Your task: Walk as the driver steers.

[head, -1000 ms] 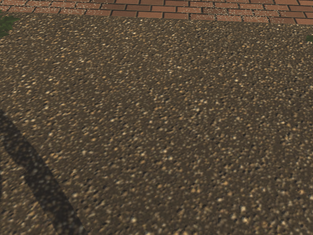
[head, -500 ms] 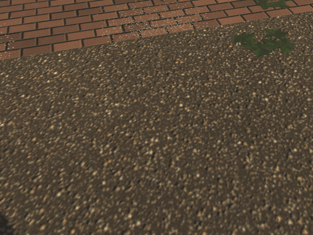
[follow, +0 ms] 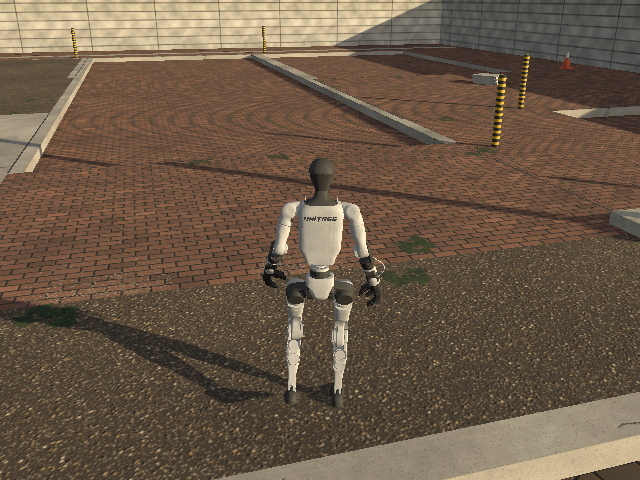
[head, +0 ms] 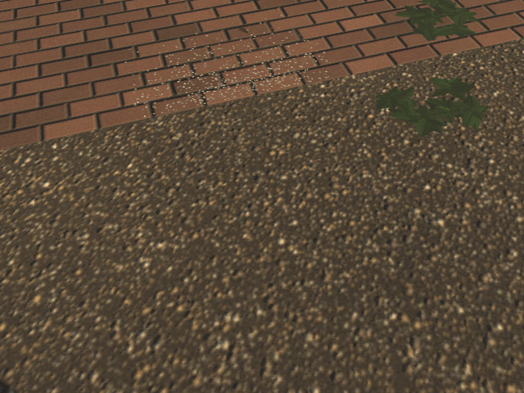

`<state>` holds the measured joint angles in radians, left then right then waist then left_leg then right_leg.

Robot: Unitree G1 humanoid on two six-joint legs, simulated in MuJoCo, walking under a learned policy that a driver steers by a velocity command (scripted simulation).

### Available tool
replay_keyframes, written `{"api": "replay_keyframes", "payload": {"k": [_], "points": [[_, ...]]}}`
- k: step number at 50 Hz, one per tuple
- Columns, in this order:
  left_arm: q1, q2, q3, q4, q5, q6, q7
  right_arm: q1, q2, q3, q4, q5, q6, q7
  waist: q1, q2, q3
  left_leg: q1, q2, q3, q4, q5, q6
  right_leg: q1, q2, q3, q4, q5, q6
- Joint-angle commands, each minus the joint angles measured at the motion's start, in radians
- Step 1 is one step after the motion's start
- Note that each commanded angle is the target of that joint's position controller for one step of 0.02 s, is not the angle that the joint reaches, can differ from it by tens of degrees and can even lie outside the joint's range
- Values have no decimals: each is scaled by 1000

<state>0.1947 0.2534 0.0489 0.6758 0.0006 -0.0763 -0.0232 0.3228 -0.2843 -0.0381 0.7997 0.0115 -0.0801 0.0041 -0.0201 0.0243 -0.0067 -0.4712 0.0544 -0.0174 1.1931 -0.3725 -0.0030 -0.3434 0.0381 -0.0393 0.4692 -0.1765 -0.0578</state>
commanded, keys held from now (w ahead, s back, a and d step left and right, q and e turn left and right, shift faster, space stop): w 0.06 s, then w+q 0.44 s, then q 0.50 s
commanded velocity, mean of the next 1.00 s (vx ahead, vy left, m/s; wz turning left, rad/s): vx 0.35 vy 0.00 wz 0.41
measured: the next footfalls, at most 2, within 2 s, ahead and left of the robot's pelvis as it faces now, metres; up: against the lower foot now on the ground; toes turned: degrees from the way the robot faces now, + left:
left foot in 0.38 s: +0.35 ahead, +0.17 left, +0.00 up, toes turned +9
right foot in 0.82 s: +0.61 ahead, +0.05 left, +0.00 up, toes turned +28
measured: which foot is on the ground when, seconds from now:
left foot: up 0.00-0.36, down 0.38-0.82, up 0.84-1.00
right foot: down 0.00-0.40, up 0.42-0.80, down 0.82-1.00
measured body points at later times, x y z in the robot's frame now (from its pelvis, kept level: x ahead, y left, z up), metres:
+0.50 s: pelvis +0.27 +0.08 -0.01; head +0.30 +0.10 +0.44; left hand +0.32 +0.37 -0.12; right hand +0.46 -0.16 -0.10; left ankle +0.31 +0.17 -0.74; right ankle +0.18 -0.09 -0.64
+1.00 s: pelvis +0.45 +0.08 +0.00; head +0.49 +0.09 +0.44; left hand +0.49 +0.39 -0.09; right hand +0.70 -0.11 -0.11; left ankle +0.35 +0.18 -0.65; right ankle +0.58 +0.03 -0.74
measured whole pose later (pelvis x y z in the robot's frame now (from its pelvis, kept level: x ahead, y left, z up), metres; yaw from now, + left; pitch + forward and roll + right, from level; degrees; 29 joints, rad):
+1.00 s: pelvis +0.45 +0.08 +0.00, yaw +30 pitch +2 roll +0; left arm 0.09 0.23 0.04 0.67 0.03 -0.02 0.03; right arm 0.22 -0.32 -0.09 0.65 0.02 0.07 -0.04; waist -0.01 0.04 0.04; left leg -0.54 -0.02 -0.06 1.19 -0.47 -0.07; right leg -0.40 0.00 -0.03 0.47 -0.11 -0.03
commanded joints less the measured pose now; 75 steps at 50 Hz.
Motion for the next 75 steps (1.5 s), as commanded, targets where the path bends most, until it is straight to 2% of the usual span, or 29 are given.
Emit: {"api": "replay_keyframes", "payload": {"k": [1, 8, 14, 16, 18, 19, 20, 21, 22, 24, 25, 30, 35, 39, 40, 41, 42, 43, 45, 48, 57, 61, 62, 63, 64, 65, 67, 70, 75], "points": [[17, 92, 28, -32, 1, -25, -4, 15, -46, -18, -80, -7, 8, -2, -19, -103, -45, -174, 82, -48, -36, 62, -15, 145, -273, 303, -273, 193, -222], [79, 164, 51, 36, 4, -34, 17, -194, -20, -1, -117, 1, 13, 14, 41, -70, 22, -167, 68, -29, -420, 429, -5, 129, -235, 82, -324, 224, -158], [157, 197, 65, 93, -14, -15, 23, -345, -40, -7, -193, 7, 15, 41, 98, -69, 58, -236, 30, -11, -564, 338, 53, 347, -309, 42, -256, 222, -114], [140, 212, 70, 97, -18, -4, 28, -325, -54, -15, -207, 2, 16, 48, 75, -93, 35, -177, -4, 35, -588, 242, 85, 392, -313, 10, -173, 427, -86], [114, 216, 69, 88, -21, 10, 40, -140, -110, -52, -168, -4, 18, 47, -30, -93, -83, 108, -94, 109, -651, 247, 131, 362, -256, -71, 90, 741, -36], [127, 189, 56, 72, -5, 9, 51, 31, -187, -87, -132, 1, 22, 36, -96, -37, -181, 399, -35, -15, -638, 309, 179, 176, -216, -106, 348, 612, 9], [203, 87, 15, 16, 21, -16, 40, 99, -312, -114, -128, 5, 21, 29, -57, 224, -291, 786, 219, -542, -710, 183, 370, -290, -37, -90, 757, -17, 87], [158, 119, 16, 27, 15, -49, 24, 138, -238, -91, -139, 11, 18, 30, -94, 188, -407, 887, 279, -803, -857, 109, 404, -435, 6, 115, 882, -378, 76], [74, 165, 30, 2, -24, -66, 12, 106, -187, -76, -137, 2, 17, 27, -105, 139, -287, 815, 247, -658, -864, 116, 351, -522, -48, 144, 915, -311, 57], [1, 151, 25, -19, 1, -75, 23, -20, -139, -63, -163, 0, 21, 21, -40, -1, -124, 520, 176, -448, -881, 284, 299, -460, -120, 120, 769, -178, 49], [8, 156, 33, -23, 11, -65, 28, -62, -116, -54, -179, -9, 21, 19, 1, 14, -94, 406, 149, -394, -907, 369, 290, -380, -143, 123, 711, -147, 55], [-8, 99, 20, -31, 23, -20, 45, -96, -155, -71, -176, -9, 25, -10, 48, 32, -51, 180, 66, -211, -893, 831, 265, -249, -86, 72, 468, -44, 124], [-152, 92, 13, -54, 3, -13, 29, -35, -157, -78, -149, 12, 69, -38, -10, 90, -104, 202, 23, -236, -810, 654, 187, -126, 2, 86, 159, 190, 130], [-113, 135, 38, -51, 8, -21, 22, -76, -137, -79, -171, 10, 84, -48, 33, 108, -97, 270, 31, -375, -686, 501, 146, -42, -3, 136, -2, 171, 88], [-74, 145, 44, -43, 17, -28, 25, -94, -116, -74, -184, 10, 83, -47, 56, 93, -108, 252, -13, -365, -610, 445, 116, 47, -33, 127, -76, 277, 64], [-13, 197, 55, -45, 36, -30, 35, -84, -58, -56, -209, -6, 77, -44, 63, -17, -200, 155, -86, -292, -398, 242, 69, 251, -203, 254, -44, 540, 0], [0, 218, 53, -54, 59, -15, 41, 110, -10, -42, -194, -11, 72, -40, -22, -277, -290, -69, -217, -203, -152, -371, 8, 495, -450, 527, -3, 887, -177], [9, 202, 59, -44, 24, 3, 39, 179, -109, -55, -179, -1, 75, -33, -30, -317, -347, -152, -140, -171, 10, -356, -25, 490, -537, 702, -49, 621, -258], [-58, 108, 32, -71, 19, 28, 48, 11, -185, -84, -177, 10, 115, -44, 19, -132, -192, -202, -76, -114, 101, -185, -68, 327, -387, 471, -89, 281, -179], [-127, 125, 32, -69, 29, 51, 58, -27, -121, -76, -202, 9, 149, -47, -3, -158, -73, -110, -47, -52, 55, -74, -81, 88, -276, 260, -175, 162, -148], [-109, 174, 55, -24, 7, 72, 56, -97, -71, -52, -236, -5, 135, -20, 30, -182, -127, 85, -19, 21, -360, -10, -41, 122, -324, 130, -181, 177, -192], [-82, 154, 44, 19, -27, 83, 45, -15, -76, -56, -196, -16, 132, -3, -15, -155, -105, 310, -69, 58, -728, 160, 40, 43, -283, 84, -72, 61, -98], [-41, 105, 30, 35, -16, 81, 38, -9, -119, -63, -204, -24, 131, -8, 2, -31, -95, 395, 37, -100, -826, 244, 87, -54, -220, 15, 57, -71, -5], [-23, 44, 9, 5, 28, 73, 27, -80, -206, -73, -240, -28, 134, -21, 64, 255, -70, 406, 266, -372, -862, 405, 208, -227, -85, -95, 233, -334, 100], [-127, 126, 35, -10, 22, 73, 42, -66, -176, -67, -245, -58, 117, -18, -32, 216, -61, 259, 321, -416, -909, 361, 305, -210, -84, 23, 400, -422, 110], [-125, 152, 47, -1, 2, 79, 46, -108, -149, -55, -237, -67, 97, -16, -5, 173, -37, 228, 272, -351, -914, 330, 289, -201, -90, 57, 489, -379, 108], [-61, 139, 53, 51, 7, 95, 55, -184, -105, -43, -226, -38, 74, -16, 32, 147, -34, 245, 181, -237, -888, 351, 208, -199, -97, 72, 526, -277, 118], [-24, 101, 44, 75, 2, 96, 53, -208, -54, -24, -207, -32, 68, -20, 55, 113, -66, 263, 133, -153, -841, 555, 196, -113, -98, 70, 476, -204, 141], [-61, 82, 21, 75, -7, 91, 45, -166, -64, -28, -163, -25, 83, -20, 10, 121, -77, 329, 150, -207, -796, 543, 224, 11, -86, 45, 153, -202, 135]]}}
Keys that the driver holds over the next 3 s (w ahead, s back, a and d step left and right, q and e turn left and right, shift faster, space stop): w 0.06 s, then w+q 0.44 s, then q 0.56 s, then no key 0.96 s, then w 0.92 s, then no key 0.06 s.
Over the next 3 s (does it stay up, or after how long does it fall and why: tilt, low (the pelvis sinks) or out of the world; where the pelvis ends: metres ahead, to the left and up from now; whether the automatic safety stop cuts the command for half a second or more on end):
stays up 0.78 0.29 0.01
